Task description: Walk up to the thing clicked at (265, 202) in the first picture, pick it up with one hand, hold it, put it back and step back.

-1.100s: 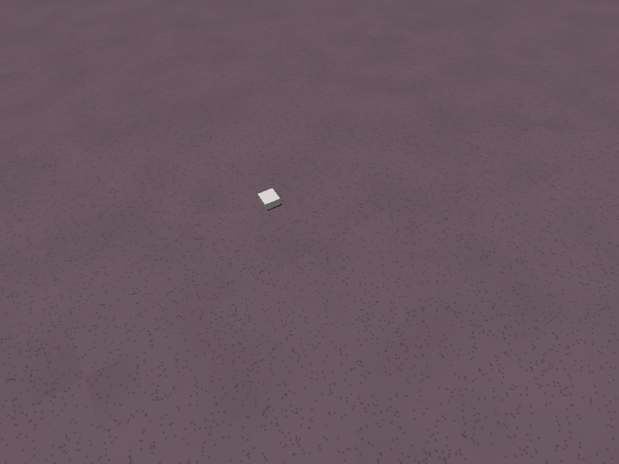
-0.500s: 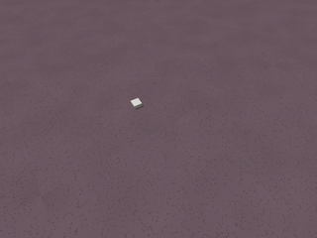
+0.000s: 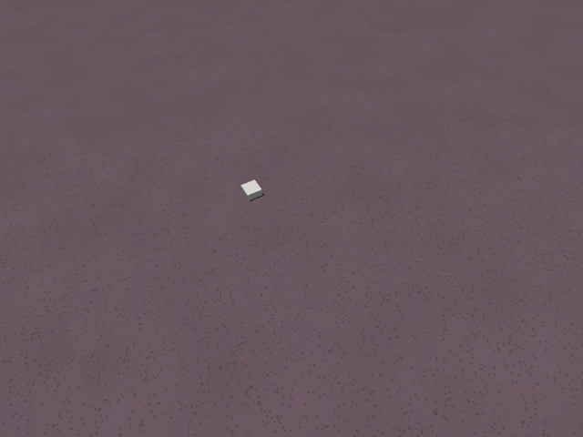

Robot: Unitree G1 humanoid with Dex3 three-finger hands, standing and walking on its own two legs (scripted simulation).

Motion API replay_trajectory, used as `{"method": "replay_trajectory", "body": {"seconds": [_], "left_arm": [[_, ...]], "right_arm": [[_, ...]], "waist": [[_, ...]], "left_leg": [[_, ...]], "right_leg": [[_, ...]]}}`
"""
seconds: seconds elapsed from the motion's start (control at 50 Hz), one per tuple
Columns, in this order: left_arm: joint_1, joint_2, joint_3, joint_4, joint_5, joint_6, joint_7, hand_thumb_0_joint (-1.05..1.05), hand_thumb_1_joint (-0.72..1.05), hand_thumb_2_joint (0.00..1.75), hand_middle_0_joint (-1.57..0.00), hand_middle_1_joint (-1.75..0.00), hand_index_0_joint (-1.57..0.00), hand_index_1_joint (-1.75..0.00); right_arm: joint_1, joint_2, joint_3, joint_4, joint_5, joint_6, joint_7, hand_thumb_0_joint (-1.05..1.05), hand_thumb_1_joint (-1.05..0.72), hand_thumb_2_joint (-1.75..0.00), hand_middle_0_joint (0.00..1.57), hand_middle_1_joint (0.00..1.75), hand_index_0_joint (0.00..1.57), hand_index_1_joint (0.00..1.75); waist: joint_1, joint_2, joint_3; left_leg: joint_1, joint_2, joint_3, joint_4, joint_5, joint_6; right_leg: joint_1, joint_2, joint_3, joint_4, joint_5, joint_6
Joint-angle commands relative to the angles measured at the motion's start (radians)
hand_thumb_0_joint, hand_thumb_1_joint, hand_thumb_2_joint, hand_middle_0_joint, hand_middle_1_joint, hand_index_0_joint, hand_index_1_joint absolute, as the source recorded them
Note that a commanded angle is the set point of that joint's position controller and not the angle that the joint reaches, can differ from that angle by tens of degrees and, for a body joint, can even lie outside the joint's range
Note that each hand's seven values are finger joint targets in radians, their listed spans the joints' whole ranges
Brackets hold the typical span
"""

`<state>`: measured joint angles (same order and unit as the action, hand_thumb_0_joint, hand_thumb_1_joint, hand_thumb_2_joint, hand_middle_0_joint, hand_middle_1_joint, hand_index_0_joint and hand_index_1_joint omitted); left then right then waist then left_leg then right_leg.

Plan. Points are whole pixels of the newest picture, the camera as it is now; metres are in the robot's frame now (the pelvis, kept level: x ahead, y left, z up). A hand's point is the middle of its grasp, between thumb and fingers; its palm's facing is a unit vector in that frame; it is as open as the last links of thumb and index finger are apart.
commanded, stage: stand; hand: left
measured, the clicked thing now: (251, 190) +1.28 +0.28 -0.76
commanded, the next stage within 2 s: walk up in 0.02 s
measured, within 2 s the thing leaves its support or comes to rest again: neither
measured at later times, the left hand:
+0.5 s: hand (94, 430) +0.16 +0.34 -0.16, palm faces -0.03 -0.94 -0.34, open 7.4 cm
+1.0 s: hand (173, 275) +0.42 +0.28 -0.14, palm faces -0.02 -0.93 -0.36, open 7.4 cm
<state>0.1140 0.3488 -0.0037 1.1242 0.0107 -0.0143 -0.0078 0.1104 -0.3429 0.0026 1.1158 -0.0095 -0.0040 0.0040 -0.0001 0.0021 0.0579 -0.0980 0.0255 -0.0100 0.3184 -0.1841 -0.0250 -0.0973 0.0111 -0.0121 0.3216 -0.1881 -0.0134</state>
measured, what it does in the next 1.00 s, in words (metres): walks ahead: left foot, then right foot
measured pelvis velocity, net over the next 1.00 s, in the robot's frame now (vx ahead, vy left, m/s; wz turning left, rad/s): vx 0.34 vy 0.01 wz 0.01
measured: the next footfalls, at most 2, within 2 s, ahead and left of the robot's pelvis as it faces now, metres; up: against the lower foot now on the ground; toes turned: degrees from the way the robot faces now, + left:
left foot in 0.32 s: +0.16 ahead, +0.17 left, +0.00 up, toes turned +5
right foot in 0.74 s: +0.40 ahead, -0.11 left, +0.00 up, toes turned -4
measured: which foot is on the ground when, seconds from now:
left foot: down 0.00-0.10, up 0.12-0.30, down 0.32-0.76, up 0.78-1.00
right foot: down 0.00-0.32, up 0.34-0.72, down 0.74-1.00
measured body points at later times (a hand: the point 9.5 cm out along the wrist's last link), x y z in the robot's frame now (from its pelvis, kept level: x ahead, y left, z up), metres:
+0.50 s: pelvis +0.12 +0.05 -0.01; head +0.12 +0.08 +0.44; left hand +0.16 +0.39 -0.14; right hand +0.17 -0.28 -0.11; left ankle +0.12 +0.17 -0.75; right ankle +0.13 -0.08 -0.69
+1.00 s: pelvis +0.34 +0.01 -0.01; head +0.36 +0.00 +0.44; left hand +0.42 +0.32 -0.11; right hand +0.42 -0.31 -0.13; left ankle +0.40 +0.16 -0.71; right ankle +0.36 -0.11 -0.75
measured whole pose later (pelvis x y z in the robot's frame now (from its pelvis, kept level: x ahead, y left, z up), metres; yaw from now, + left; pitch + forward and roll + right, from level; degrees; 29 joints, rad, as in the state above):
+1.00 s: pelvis +0.34 +0.01 -0.01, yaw +1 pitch -2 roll -1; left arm 0.26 0.38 0.04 0.84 0.01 -0.08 -0.07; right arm 0.28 -0.43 -0.07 0.87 -0.01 -0.05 0.07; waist 0.01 0.05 0.08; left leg -0.47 0.09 0.01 0.89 -0.32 0.01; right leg -0.20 -0.02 -0.08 0.50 -0.26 -0.04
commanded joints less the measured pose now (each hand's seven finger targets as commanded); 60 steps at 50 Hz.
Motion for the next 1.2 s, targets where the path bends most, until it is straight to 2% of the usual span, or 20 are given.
{"method": "replay_trajectory", "body": {"seconds": [0.0,0.04,0.12,0.28,0.3,0.32,0.34,0.46,0.66,0.7,0.72,0.74,0.76,0.86,1.02,1.08,1.1,1.12,1.14,1.18], "left_arm": [[0.023,0.312,0.111,-0.110,0.015,-0.034,-0.013,0.00,0.90,0.90,-0.20,-0.30,-0.20,-0.30],[0.038,0.300,0.123,-0.119,0.029,-0.039,-0.030,0.00,0.90,0.90,-0.20,-0.30,-0.20,-0.30],[0.167,0.356,0.153,-0.147,0.032,-0.060,-0.031,0.00,0.90,0.90,-0.20,-0.30,-0.20,-0.30],[-0.023,0.277,0.120,-0.279,0.023,-0.046,-0.054,0.00,0.90,0.90,-0.20,-0.30,-0.20,-0.30],[0.042,0.209,0.100,-0.285,0.021,-0.043,-0.055,0.00,0.90,0.90,-0.20,-0.30,-0.20,-0.30],[0.077,0.176,0.092,-0.290,0.011,-0.044,-0.047,0.00,0.90,0.90,-0.20,-0.30,-0.20,-0.30],[0.066,0.284,0.109,-0.282,0.018,-0.044,-0.037,0.00,0.90,0.90,-0.20,-0.30,-0.20,-0.30],[0.161,0.295,0.113,-0.220,0.003,-0.041,-0.065,0.00,0.90,0.90,-0.20,-0.30,-0.20,-0.30],[0.017,0.242,0.117,-0.297,0.008,-0.056,-0.086,0.00,0.90,0.90,-0.20,-0.30,-0.20,-0.30],[0.145,0.262,0.136,-0.267,0.006,-0.064,-0.072,0.00,0.90,0.90,-0.20,-0.30,-0.20,-0.30],[0.265,0.311,0.159,-0.242,0.010,-0.073,-0.057,0.00,0.90,0.90,-0.20,-0.30,-0.20,-0.30],[0.340,0.412,0.183,-0.248,0.010,-0.080,-0.043,0.00,0.90,0.90,-0.20,-0.30,-0.20,-0.30],[0.323,0.446,0.180,-0.265,-0.011,-0.078,-0.043,0.00,0.90,0.90,-0.20,-0.30,-0.20,-0.30],[0.138,0.319,0.139,-0.323,-0.014,-0.082,-0.030,0.00,0.90,0.90,-0.20,-0.30,-0.20,-0.30],[0.149,0.338,0.139,-0.376,0.002,-0.092,-0.043,0.00,0.90,0.90,-0.20,-0.30,-0.20,-0.30],[0.128,0.323,0.125,-0.381,0.001,-0.082,-0.045,0.00,0.90,0.90,-0.20,-0.30,-0.20,-0.30],[0.143,0.285,0.108,-0.385,0.007,-0.082,-0.043,0.00,0.90,0.90,-0.20,-0.30,-0.20,-0.30],[0.180,0.227,0.090,-0.389,-0.002,-0.080,-0.040,0.00,0.90,0.90,-0.20,-0.30,-0.20,-0.30],[0.217,0.216,0.092,-0.385,-0.015,-0.073,-0.033,0.00,0.90,0.90,-0.20,-0.30,-0.20,-0.30],[0.191,0.327,0.104,-0.346,-0.006,-0.065,-0.016,0.00,0.90,0.90,-0.20,-0.30,-0.20,-0.30]], "right_arm": [[0.033,-0.306,-0.100,-0.112,-0.014,-0.042,0.012,0.00,-0.90,-0.90,0.20,0.30,0.20,0.30],[-0.019,-0.296,-0.111,-0.138,-0.026,-0.042,0.030,0.00,-0.90,-0.90,0.20,0.30,0.20,0.30],[-0.112,-0.251,-0.112,-0.211,-0.030,-0.056,0.038,0.00,-0.90,-0.90,0.20,0.30,0.20,0.30],[0.281,-0.275,-0.171,-0.142,-0.035,-0.073,0.051,0.00,-0.90,-0.90,0.20,0.30,0.20,0.30],[0.389,-0.351,-0.198,-0.128,-0.044,-0.078,0.037,0.00,-0.90,-0.90,0.20,0.30,0.20,0.30],[0.395,-0.436,-0.202,-0.159,-0.052,-0.089,0.031,0.00,-0.90,-0.90,0.20,0.30,0.20,0.30],[0.270,-0.442,-0.200,-0.208,-0.015,-0.087,0.034,0.00,-0.90,-0.90,0.20,0.30,0.20,0.30],[0.147,-0.333,-0.145,-0.279,-0.007,-0.103,0.033,0.00,-0.90,-0.90,0.20,0.30,0.20,0.30],[0.218,-0.339,-0.144,-0.307,-0.001,-0.095,0.032,0.00,-0.90,-0.90,0.20,0.30,0.20,0.30],[0.220,-0.320,-0.135,-0.323,0.002,-0.088,0.027,0.00,-0.90,-0.90,0.20,0.30,0.20,0.30],[0.254,-0.269,-0.115,-0.329,0.003,-0.086,0.026,0.00,-0.90,-0.90,0.20,0.30,0.20,0.30],[0.293,-0.192,-0.090,-0.363,0.014,-0.087,0.025,0.00,-0.90,-0.90,0.20,0.30,0.20,0.30],[0.241,-0.277,-0.111,-0.353,0.012,-0.079,0.014,0.00,-0.90,-0.90,0.20,0.30,0.20,0.30],[0.279,-0.279,-0.118,-0.283,0.011,-0.069,0.039,0.00,-0.90,-0.90,0.20,0.30,0.20,0.30],[0.148,-0.244,-0.131,-0.328,-0.012,-0.082,0.071,0.00,-0.90,-0.90,0.20,0.30,0.20,0.30],[0.230,-0.258,-0.145,-0.298,-0.015,-0.096,0.063,0.00,-0.90,-0.90,0.20,0.30,0.20,0.30],[0.330,-0.294,-0.159,-0.265,-0.019,-0.101,0.052,0.00,-0.90,-0.90,0.20,0.30,0.20,0.30],[0.424,-0.366,-0.180,-0.256,-0.031,-0.107,0.039,0.00,-0.90,-0.90,0.20,0.30,0.20,0.30],[0.416,-0.437,-0.188,-0.293,-0.024,-0.113,0.033,0.00,-0.90,-0.90,0.20,0.30,0.20,0.30],[0.300,-0.401,-0.176,-0.322,0.010,-0.105,0.028,0.00,-0.90,-0.90,0.20,0.30,0.20,0.30]], "waist": [[0.000,-0.014,-0.188],[0.031,-0.001,-0.031],[0.113,-0.102,0.084],[-0.125,0.007,-0.037],[-0.165,0.268,-0.099],[-0.148,0.349,-0.099],[-0.101,0.181,-0.042],[-0.001,0.129,0.080],[-0.026,0.107,0.015],[0.052,0.022,-0.057],[0.106,-0.113,-0.134],[0.114,-0.352,-0.182],[0.125,-0.272,-0.138],[0.010,-0.169,0.006],[0.037,-0.122,-0.007],[-0.036,-0.034,-0.047],[-0.086,0.062,-0.106],[-0.129,0.262,-0.145],[-0.109,0.315,-0.118],[-0.060,0.091,-0.042]], "left_leg": [[0.006,0.063,-0.090,0.056,-0.361,0.122],[-0.241,0.076,-0.126,0.103,-0.515,0.135],[-0.621,0.044,-0.045,0.479,-0.289,0.059],[0.190,-0.012,0.075,0.164,-0.031,0.033],[0.345,0.085,-0.097,0.047,-0.293,0.085],[0.269,0.346,-0.643,-0.175,-0.631,0.167],[0.108,0.398,-0.712,-0.218,-0.698,0.245],[-0.085,0.259,-0.200,-0.179,-0.312,0.236],[-0.043,0.200,-0.016,0.015,0.109,0.200],[-0.080,0.162,0.028,0.280,0.316,0.160],[-0.190,0.100,0.070,0.537,0.248,0.130],[-0.441,-0.035,0.116,0.829,-0.155,0.074],[-0.523,-0.039,-0.004,0.919,-0.352,0.073],[-0.428,0.074,-0.037,0.758,-0.149,0.059],[-0.291,0.069,0.061,0.320,-0.009,0.027],[-0.050,0.019,0.110,0.225,0.023,0.046],[0.109,-0.004,0.102,0.234,-0.051,0.069],[0.211,0.147,-0.135,0.101,-0.276,0.126],[0.242,0.391,-0.646,-0.105,-0.440,0.220],[0.098,0.389,-0.522,-0.070,-0.352,0.283]], "right_leg": [[0.042,-0.084,0.095,0.030,-0.346,-0.049],[-0.034,-0.143,0.198,0.041,-0.547,-0.095],[0.172,-0.400,0.517,-0.215,-0.466,-0.264],[-0.377,-0.123,0.022,0.200,-0.264,-0.114],[-0.528,-0.023,-0.061,0.536,-0.300,-0.086],[-0.656,0.092,0.055,0.770,-0.408,-0.042],[-0.590,0.003,0.182,0.823,-0.361,-0.052],[-0.476,-0.102,0.090,0.619,-0.119,0.022],[-0.244,-0.063,-0.066,0.269,0.027,-0.016],[-0.013,-0.021,-0.081,0.197,0.005,-0.043],[0.168,-0.054,-0.019,0.163,-0.067,-0.065],[0.306,-0.341,0.447,0.031,-0.223,-0.165],[0.222,-0.452,0.681,-0.073,-0.268,-0.261],[-0.088,-0.268,0.228,-0.072,-0.099,-0.212],[-0.159,-0.257,0.106,-0.041,-0.160,-0.208],[-0.257,-0.225,0.049,0.131,-0.108,-0.163],[-0.319,-0.182,0.014,0.313,-0.015,-0.136],[-0.441,-0.092,-0.063,0.633,-0.047,-0.090],[-0.649,0.052,-0.019,0.807,-0.334,-0.042],[-0.631,-0.062,0.128,0.900,-0.270,-0.046]]}}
